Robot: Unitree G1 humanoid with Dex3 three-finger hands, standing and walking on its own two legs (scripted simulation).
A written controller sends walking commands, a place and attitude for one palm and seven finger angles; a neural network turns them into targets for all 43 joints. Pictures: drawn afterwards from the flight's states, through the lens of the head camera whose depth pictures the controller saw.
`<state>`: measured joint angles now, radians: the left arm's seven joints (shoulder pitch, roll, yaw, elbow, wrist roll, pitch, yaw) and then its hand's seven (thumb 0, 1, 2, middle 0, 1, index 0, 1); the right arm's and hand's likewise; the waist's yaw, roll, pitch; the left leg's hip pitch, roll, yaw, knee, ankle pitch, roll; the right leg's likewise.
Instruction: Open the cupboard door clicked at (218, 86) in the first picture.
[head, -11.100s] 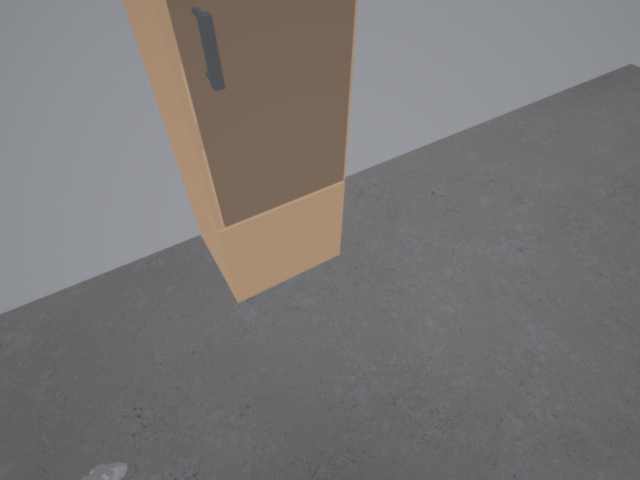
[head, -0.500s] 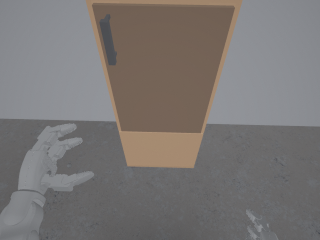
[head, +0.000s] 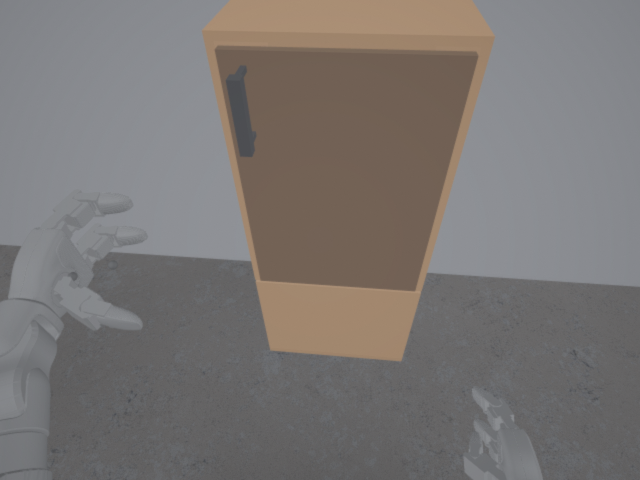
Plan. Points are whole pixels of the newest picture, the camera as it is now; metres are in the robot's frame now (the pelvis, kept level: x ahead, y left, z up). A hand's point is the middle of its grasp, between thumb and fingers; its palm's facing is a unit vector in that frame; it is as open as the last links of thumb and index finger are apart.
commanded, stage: raise the hand with hooked fingers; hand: left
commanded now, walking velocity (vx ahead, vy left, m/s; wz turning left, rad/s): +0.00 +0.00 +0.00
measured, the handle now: (244, 112) +0.63 +0.21 +0.16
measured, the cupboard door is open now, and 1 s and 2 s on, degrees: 0 0 0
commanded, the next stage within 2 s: move the hooked fingers beside the handle in 0.64 s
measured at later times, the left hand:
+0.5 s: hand (117, 241) +0.30 +0.26 +0.18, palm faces +0.09 -1.00 -0.04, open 14.0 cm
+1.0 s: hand (126, 221) +0.33 +0.27 +0.18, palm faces +0.08 -1.00 -0.03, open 14.0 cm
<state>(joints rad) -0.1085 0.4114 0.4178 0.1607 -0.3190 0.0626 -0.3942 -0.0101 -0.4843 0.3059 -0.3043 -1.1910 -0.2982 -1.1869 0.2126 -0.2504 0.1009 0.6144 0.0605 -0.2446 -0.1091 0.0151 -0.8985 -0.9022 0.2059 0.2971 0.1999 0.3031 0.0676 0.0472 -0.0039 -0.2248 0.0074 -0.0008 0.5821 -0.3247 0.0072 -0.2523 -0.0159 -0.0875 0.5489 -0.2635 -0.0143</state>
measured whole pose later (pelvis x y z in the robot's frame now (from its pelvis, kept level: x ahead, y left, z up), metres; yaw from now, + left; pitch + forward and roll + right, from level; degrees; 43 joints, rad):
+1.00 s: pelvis -0.01 +0.00 +0.00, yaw +0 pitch -2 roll +0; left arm -0.41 0.47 0.39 0.45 -0.27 0.11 -0.39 -0.01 -0.51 0.30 -0.31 -1.20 -0.30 -1.20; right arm 0.22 -0.27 0.10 0.64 0.08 -0.21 -0.13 0.02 -0.90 -0.90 0.21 0.30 0.20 0.30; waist 0.05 0.04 0.01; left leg -0.23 0.00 -0.01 0.54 -0.29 0.01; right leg -0.25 -0.02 -0.09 0.51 -0.23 -0.02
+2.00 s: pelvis +0.01 +0.01 -0.01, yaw -3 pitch +12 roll -2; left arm -1.05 0.78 0.48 1.28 -0.08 -0.16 -0.43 -0.01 -0.50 0.30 -0.30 -1.20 -0.30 -1.20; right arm 0.43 -0.31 0.06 0.66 0.03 -0.04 -0.07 0.01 -0.90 -0.90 0.21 0.30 0.20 0.30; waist -0.15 0.01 -0.04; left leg -0.53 0.02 0.03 0.66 -0.34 0.02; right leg -0.56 0.00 -0.05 0.58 -0.24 0.00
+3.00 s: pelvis +0.03 +0.02 -0.01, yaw -3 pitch +18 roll -3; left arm -1.11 0.87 0.51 1.31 -0.05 -0.13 -0.46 -0.01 -0.50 0.30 -0.30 -1.20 -0.30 -1.20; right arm 0.45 -0.30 0.06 0.60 0.01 0.09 -0.03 0.00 -0.90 -0.90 0.21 0.30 0.20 0.30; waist -0.18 0.02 -0.08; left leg -0.63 0.04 0.02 0.72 -0.40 0.03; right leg -0.62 0.02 -0.06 0.59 -0.27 0.01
